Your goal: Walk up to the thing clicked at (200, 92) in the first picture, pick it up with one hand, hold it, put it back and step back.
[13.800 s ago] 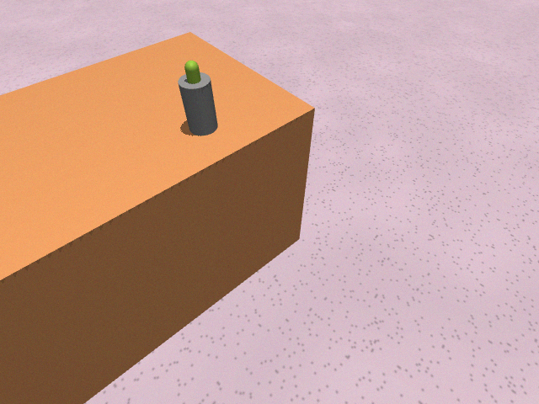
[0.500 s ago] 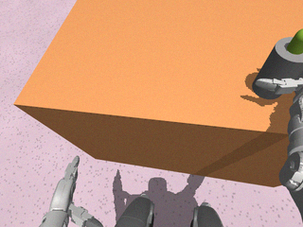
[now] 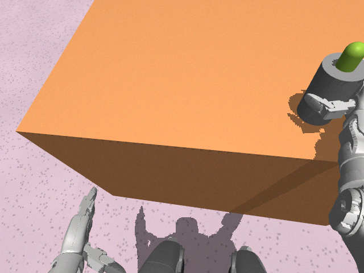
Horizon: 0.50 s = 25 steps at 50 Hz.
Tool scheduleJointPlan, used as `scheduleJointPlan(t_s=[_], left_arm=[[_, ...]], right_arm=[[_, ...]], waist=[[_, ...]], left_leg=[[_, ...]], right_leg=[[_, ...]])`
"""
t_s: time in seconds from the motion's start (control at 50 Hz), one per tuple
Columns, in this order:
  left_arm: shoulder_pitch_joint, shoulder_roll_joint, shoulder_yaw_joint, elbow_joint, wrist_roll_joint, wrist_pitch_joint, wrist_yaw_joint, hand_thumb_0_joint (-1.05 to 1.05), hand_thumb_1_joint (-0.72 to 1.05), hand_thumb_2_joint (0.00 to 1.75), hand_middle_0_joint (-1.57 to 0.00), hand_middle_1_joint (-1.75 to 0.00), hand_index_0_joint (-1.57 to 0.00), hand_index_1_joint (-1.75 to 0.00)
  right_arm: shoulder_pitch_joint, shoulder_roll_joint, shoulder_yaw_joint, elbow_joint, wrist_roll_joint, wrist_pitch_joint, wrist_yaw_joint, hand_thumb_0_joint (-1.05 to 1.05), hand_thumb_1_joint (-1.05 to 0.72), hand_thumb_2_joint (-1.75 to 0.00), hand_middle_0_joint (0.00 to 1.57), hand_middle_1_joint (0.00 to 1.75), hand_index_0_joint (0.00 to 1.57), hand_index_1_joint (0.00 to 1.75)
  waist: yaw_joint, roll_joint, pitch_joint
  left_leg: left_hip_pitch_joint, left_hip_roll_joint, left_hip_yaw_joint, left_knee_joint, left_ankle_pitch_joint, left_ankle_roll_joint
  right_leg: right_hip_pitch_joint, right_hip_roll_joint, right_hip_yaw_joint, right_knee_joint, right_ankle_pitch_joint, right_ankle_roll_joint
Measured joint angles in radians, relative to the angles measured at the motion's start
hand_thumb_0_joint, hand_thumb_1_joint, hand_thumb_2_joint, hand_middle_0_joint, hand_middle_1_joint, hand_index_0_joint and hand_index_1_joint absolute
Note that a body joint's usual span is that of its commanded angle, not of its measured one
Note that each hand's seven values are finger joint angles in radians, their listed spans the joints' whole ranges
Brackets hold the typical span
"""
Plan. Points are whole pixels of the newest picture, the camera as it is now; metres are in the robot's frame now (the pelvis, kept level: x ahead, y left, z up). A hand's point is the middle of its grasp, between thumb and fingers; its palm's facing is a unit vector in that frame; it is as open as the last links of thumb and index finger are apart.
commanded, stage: settle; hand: right
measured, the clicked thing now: (333, 84) +0.50 -0.22 +0.09
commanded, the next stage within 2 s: lift in 0.62 s
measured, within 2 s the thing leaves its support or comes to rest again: leaves its support in 0.04 s
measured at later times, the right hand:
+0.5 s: hand (343, 76) +0.49 -0.23 +0.12, palm faces +0.22 +0.98 +0.00, open 10.8 cm
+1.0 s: hand (352, 66) +0.48 -0.23 +0.15, palm faces +0.23 +0.97 +0.00, open 10.8 cm
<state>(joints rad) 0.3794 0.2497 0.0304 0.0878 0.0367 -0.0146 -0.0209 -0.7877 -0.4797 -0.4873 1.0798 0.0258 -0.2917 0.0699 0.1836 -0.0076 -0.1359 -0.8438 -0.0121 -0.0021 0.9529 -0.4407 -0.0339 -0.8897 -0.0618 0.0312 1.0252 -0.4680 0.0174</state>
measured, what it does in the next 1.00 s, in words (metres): stands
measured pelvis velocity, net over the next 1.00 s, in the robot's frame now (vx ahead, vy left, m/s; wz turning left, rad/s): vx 0.01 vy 0.00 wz -0.01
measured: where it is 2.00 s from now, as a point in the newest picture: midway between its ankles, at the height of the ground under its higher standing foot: outside the picture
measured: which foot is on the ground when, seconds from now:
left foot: down 0.00-1.00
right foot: down 0.00-1.00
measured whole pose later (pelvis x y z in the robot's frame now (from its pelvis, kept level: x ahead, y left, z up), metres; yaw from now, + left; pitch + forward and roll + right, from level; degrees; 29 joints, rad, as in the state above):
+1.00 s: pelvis +0.01 +0.00 +0.03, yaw +0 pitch +13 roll +2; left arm 0.34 0.25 0.04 0.30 0.01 -0.08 0.02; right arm -0.77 -0.44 -0.42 0.99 0.08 -0.18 0.07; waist 0.12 -0.01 -0.11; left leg -0.61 0.00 -0.02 0.75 -0.37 -0.04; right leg -0.65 -0.05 0.01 0.82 -0.40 0.01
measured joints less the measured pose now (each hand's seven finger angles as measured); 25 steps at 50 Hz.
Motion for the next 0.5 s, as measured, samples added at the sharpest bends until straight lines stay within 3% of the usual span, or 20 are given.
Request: scheduleJointPlan(t_s=[0.14,0.32,0.5], left_arm=[[-0.009,-0.009,-0.019,0.045,-0.003,-0.009,0.004,-0.01,-0.52,0.05,-0.05,-0.05,-0.06,-0.04],[-0.025,0.005,-0.005,0.099,-0.011,-0.018,0.012,-0.01,-0.52,0.05,-0.05,-0.05,-0.06,-0.04],[-0.037,-0.005,-0.020,0.122,-0.015,-0.033,0.019,-0.01,-0.52,0.05,-0.05,-0.05,-0.05,-0.05]], right_arm=[[0.001,0.004,0.011,-0.011,-0.003,0.016,-0.005,0.00,0.49,-1.12,0.66,0.98,0.69,1.00],[-0.029,-0.021,0.032,0.019,0.019,0.027,0.013,0.00,0.49,-1.12,0.65,0.99,0.68,1.00],[-0.034,-0.014,0.027,0.022,0.026,0.046,0.031,0.00,0.49,-1.12,0.65,0.99,0.68,1.00]], waist=[[-0.008,0.003,0.007],[-0.016,0.000,0.018],[-0.023,0.001,0.024]], left_leg=[[0.051,0.001,0.005,-0.036,0.009,0.003],[0.094,0.005,0.001,-0.074,0.024,0.002],[0.125,0.007,-0.004,-0.108,0.043,0.001]], right_leg=[[0.050,0.001,0.003,-0.037,0.011,0.002],[0.094,0.005,-0.002,-0.077,0.027,0.001],[0.130,0.006,-0.009,-0.117,0.047,0.000]])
